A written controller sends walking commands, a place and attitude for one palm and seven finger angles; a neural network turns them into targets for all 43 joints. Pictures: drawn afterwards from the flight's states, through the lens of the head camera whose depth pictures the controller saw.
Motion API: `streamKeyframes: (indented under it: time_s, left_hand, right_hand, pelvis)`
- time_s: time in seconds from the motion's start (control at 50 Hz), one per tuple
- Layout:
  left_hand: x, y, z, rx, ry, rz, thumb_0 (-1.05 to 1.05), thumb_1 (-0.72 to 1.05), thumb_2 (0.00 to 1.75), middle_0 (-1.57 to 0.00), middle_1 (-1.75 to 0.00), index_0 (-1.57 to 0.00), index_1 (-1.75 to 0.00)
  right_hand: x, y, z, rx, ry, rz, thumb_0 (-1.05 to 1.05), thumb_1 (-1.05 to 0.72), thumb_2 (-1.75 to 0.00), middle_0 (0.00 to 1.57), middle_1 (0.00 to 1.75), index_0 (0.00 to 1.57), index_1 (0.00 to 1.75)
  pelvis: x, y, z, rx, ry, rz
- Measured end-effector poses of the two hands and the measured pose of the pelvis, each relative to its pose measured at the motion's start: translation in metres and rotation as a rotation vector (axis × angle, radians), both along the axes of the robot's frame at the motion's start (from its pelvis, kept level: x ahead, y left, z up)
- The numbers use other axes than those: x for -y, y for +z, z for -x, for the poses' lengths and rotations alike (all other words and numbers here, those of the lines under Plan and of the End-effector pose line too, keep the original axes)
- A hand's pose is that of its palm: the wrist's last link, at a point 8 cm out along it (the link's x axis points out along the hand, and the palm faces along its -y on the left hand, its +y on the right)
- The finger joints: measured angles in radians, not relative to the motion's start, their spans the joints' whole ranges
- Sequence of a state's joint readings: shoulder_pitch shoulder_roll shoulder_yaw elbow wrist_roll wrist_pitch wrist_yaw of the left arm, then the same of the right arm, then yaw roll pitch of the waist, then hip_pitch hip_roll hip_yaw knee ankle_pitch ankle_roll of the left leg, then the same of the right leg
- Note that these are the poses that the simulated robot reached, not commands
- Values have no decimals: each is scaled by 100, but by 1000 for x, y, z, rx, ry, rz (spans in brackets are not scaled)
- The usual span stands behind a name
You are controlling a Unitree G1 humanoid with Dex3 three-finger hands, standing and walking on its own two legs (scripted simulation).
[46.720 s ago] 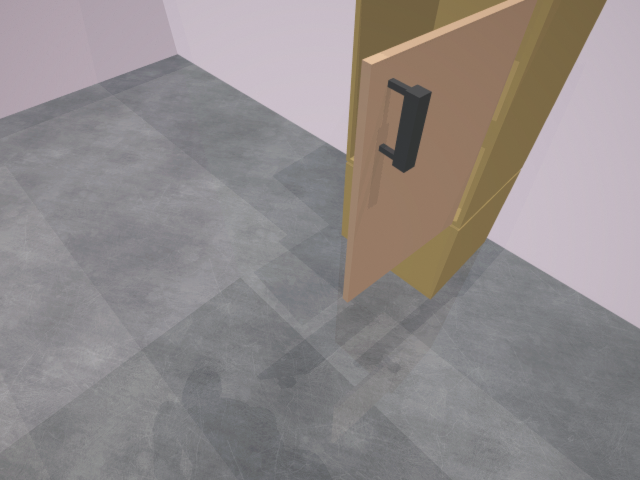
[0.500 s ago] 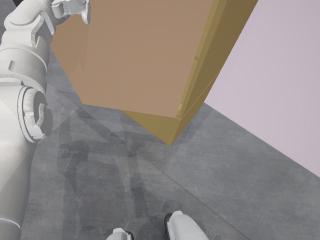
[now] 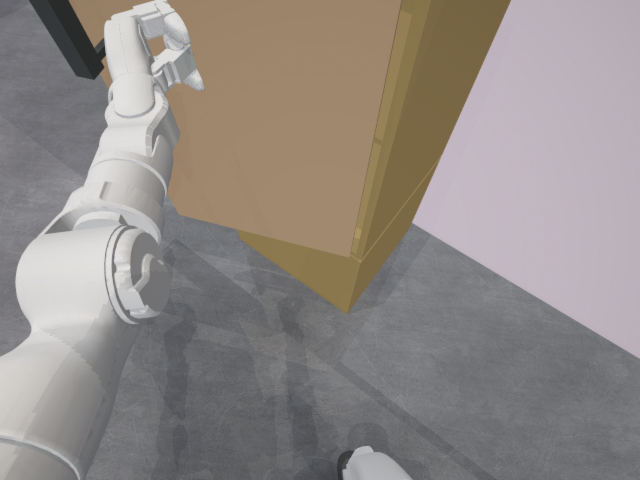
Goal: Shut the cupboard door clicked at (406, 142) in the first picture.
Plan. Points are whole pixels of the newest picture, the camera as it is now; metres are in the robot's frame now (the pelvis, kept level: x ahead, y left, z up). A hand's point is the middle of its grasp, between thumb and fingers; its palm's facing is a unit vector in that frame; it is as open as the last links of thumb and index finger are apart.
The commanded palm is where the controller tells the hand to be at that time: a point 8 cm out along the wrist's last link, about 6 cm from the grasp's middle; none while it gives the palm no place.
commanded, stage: pull the fist back off the door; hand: left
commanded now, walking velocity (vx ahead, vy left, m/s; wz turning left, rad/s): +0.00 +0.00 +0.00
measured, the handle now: (73, 13) +0.66 +0.19 +0.17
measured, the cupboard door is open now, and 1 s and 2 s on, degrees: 21 21 21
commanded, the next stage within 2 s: draw the hand back to the body in 0.50 s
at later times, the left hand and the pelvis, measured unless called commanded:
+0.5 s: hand (201, 100) +0.48 +0.05 +0.18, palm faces +0.06 -1.00 -0.02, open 3.2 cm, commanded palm +0.46 +0.11 +0.18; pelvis -0.02 +0.01 +0.01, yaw +1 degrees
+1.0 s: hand (92, 189) +0.39 +0.14 +0.18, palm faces +0.14 -0.99 +0.00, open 3.2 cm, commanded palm +0.34 +0.18 +0.19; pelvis -0.03 +0.00 +0.02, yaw +0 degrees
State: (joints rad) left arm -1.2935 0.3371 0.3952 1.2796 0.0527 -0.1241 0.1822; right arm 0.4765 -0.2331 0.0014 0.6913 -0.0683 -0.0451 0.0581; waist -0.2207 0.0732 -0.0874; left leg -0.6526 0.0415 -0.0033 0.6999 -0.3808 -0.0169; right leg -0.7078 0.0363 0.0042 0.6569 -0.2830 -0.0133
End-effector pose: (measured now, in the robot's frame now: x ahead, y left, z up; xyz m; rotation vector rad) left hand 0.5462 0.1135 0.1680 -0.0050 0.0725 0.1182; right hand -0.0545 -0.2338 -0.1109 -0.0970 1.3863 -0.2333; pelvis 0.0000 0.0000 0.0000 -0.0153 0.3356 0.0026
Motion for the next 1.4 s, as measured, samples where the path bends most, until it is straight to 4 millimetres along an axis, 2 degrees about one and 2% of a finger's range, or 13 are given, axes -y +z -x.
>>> streamKeyframes:
  time_s: [0.14,0.26,0.34,0.48,0.58,0.72,0.86,0.94,1.04,1.14,1.2,1.3,1.4]
  left_hand:
    - [-13,28,25,94,13,-33,2,90,90,-129,-150,-130,-150]
    - [-21,10,53,2,-6,-36,2,90,90,-129,-150,-130,-150]
    - [-12,1,72,35,-28,-6,2,90,90,-129,-150,-130,-150]
    - [12,14,90,112,-58,-26,2,90,90,-130,-150,-130,-150]
    - [12,19,89,42,-18,-24,2,90,89,-130,-150,-131,-150]
    - [-7,25,90,99,21,-2,2,90,89,-130,-150,-130,-150]
    - [-45,4,131,107,14,-24,2,90,89,-129,-150,-130,-150]
    - [-64,1,165,123,24,2,2,90,89,-129,-150,-130,-150]
    - [-81,22,201,192,18,-42,2,90,90,-130,-150,-130,-150]
    - [-92,28,229,146,-9,-34,2,90,90,-127,-147,-128,-148]
    - [-99,28,250,182,14,-126,2,90,90,-123,-143,-124,-143]
    - [-116,15,292,212,65,-208,2,90,89,-113,-132,-114,-132]
    - [-140,13,321,214,148,-273,2,90,89,-101,-118,-101,-118]
  right_hand:
    - [16,3,-24,103,26,36,0,-90,-89,20,30,20,30]
    - [26,6,-44,154,65,58,0,-90,-89,20,30,20,30]
    - [27,7,-57,204,94,77,0,-90,-89,20,30,20,30]
    - [14,3,-73,295,103,59,0,-90,-90,20,30,20,30]
    - [2,0,-69,314,86,34,0,-90,-89,20,30,20,30]
    - [-1,-2,-43,270,71,17,0,-90,-89,20,30,20,30]
    - [10,1,-38,269,27,29,1,-90,-89,20,30,20,30]
    - [17,10,-64,344,37,62,1,-90,-89,20,30,20,30]
    - [17,27,-122,509,96,83,1,-90,-90,20,30,20,30]
    - [2,49,-183,679,167,62,1,-90,-90,19,30,20,30]
    - [-11,66,-212,776,198,37,1,-90,-90,19,30,20,30]
    - [-31,82,-236,830,253,0,1,-90,-90,20,30,20,30]
    - [-44,75,-239,773,309,-13,1,-90,-90,20,30,20,30]
  pelvis:
    - [1,5,-1,58,0,0]
    - [0,7,8,104,19,-2]
    - [-3,8,15,127,27,-2]
    - [-7,6,23,152,22,-11]
    - [-7,7,28,162,14,-18]
    - [-6,7,32,159,-4,-22]
    - [-5,13,27,211,-25,-18]
    - [-4,16,27,261,-18,-13]
    - [-3,18,30,311,1,-13]
    - [-4,21,32,348,21,-18]
    - [-3,22,31,365,20,-23]
    - [-1,25,28,385,25,-24]
    - [-2,27,24,398,39,-20]
